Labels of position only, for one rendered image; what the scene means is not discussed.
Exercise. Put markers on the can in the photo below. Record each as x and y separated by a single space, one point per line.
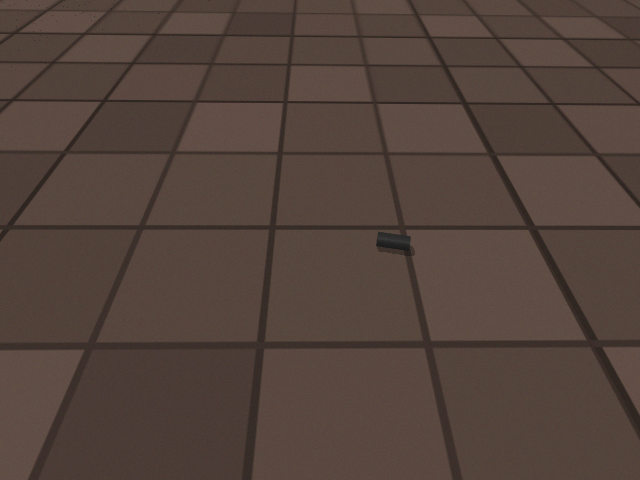
393 241

